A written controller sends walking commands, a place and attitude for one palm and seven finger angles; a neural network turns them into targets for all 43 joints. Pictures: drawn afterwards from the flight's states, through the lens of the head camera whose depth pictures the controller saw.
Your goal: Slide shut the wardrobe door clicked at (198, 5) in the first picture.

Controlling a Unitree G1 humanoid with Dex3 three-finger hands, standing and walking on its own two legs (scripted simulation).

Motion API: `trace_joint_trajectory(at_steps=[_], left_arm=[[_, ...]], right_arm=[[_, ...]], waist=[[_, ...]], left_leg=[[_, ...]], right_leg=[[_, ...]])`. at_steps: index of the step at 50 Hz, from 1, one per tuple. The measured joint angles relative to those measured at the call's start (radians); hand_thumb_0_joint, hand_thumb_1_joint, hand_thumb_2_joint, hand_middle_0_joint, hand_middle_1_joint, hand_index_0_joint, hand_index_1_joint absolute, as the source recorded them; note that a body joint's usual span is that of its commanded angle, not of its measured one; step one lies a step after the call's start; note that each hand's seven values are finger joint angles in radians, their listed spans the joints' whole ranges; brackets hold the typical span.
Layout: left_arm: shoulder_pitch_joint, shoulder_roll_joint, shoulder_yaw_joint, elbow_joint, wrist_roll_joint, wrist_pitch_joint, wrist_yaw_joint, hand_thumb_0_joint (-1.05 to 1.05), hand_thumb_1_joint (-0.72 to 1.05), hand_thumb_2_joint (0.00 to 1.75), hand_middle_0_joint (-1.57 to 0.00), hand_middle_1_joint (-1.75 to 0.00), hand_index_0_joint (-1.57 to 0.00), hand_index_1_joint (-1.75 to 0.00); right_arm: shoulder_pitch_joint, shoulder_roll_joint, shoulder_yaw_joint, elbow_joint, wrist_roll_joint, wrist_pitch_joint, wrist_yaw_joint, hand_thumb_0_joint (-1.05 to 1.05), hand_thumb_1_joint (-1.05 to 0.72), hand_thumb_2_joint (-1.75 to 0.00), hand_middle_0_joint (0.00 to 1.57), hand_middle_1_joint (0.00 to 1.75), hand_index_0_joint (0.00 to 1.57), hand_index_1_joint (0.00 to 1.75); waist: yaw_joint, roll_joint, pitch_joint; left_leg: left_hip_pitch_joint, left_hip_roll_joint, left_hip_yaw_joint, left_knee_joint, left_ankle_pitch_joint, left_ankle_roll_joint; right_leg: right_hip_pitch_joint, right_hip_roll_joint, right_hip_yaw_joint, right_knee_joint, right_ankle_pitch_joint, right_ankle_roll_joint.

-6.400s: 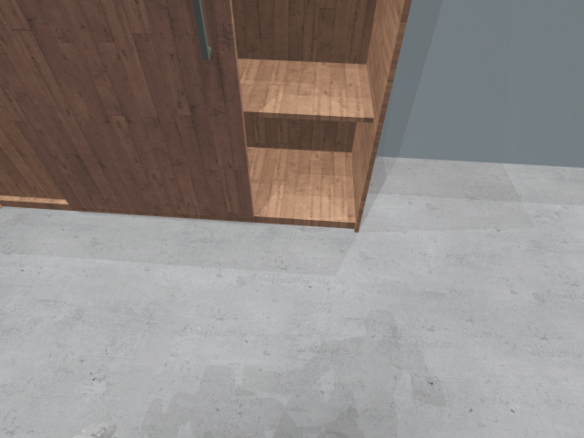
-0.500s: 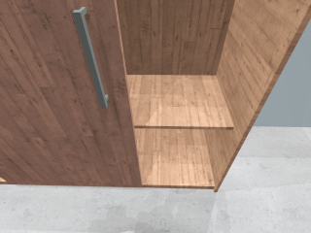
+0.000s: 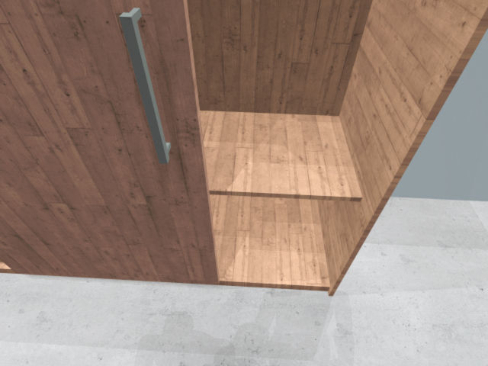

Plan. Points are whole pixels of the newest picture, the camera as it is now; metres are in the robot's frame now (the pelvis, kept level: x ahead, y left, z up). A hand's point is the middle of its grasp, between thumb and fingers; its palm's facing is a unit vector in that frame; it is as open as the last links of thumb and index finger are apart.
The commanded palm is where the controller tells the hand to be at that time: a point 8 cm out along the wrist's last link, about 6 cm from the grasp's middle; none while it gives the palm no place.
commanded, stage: come to a stop and stand still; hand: left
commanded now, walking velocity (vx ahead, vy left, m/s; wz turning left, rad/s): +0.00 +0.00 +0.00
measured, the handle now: (152, 97) +0.54 +0.21 +0.18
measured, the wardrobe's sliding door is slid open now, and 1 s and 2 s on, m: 0.46 0.46 0.46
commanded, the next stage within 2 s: look again from close up in 1.10 s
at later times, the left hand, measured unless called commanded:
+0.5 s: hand out of the picture +0.05 +0.18 -0.17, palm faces +0.03 -0.98 -0.19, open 7.4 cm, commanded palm none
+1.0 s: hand out of the picture +0.10 +0.18 -0.16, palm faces +0.02 -0.97 -0.23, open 7.4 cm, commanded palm none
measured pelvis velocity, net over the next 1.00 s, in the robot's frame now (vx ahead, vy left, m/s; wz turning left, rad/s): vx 0.10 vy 0.00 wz -0.01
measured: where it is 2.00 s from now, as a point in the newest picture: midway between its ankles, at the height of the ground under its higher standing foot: outside the picture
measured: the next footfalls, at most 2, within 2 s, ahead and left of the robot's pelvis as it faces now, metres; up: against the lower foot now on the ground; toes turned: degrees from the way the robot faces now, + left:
none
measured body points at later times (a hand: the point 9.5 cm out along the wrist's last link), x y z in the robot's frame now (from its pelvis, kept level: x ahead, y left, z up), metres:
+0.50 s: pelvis +0.06 +0.00 +0.01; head +0.07 +0.01 +0.46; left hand +0.05 +0.23 -0.15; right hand +0.07 -0.22 -0.15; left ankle +0.09 +0.13 -0.73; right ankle +0.02 -0.11 -0.73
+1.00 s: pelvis +0.10 +0.00 +0.01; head +0.11 -0.01 +0.46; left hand +0.10 +0.23 -0.15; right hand +0.12 -0.23 -0.15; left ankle +0.09 +0.13 -0.73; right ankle +0.02 -0.11 -0.73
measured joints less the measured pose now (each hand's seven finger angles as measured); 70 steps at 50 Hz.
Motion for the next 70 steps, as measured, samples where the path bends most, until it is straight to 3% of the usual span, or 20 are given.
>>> trace_joint_trajectory(at_steps=[10, 39, 70], left_arm=[[0.001, -0.009, -0.005, 0.023, 0.001, -0.013, 0.001, 0.01, 0.91, 0.9, -0.2, -0.3, -0.2, -0.29], [-0.096, 0.019, -0.011, 0.04, -0.003, -0.03, 0.014, 0.01, 0.91, 0.9, -0.2, -0.3, -0.2, -0.29], [-0.036, -0.005, -0.016, 0.063, -0.004, -0.028, 0.02, 0.01, 0.91, 0.9, -0.2, -0.3, -0.2, -0.29]], right_arm=[[-0.027, -0.004, 0.005, 0.02, 0.003, -0.012, -0.005, 0.0, -0.91, -0.9, 0.2, 0.3, 0.2, 0.3], [-0.097, -0.021, 0.024, 0.071, 0.014, -0.037, -0.018, 0.01, -0.92, -0.9, 0.2, 0.3, 0.2, 0.3], [-0.074, -0.012, 0.031, 0.094, 0.019, -0.024, -0.024, 0.0, -0.92, -0.9, 0.2, 0.3, 0.2, 0.3]], waist=[[0.015, -0.006, -0.002], [0.015, -0.016, 0.012], [0.02, -0.016, 0.016]], left_leg=[[0.022, 0.0, -0.01, -0.025, 0.05, -0.007], [0.155, -0.017, 0.013, -0.094, -0.02, -0.008], [0.209, -0.003, -0.007, -0.126, -0.031, -0.028]], right_leg=[[0.026, 0.003, -0.004, -0.02, -0.011, 0.005], [0.166, -0.018, 0.016, -0.118, -0.061, 0.015], [0.235, -0.002, -0.004, -0.171, -0.066, -0.005]])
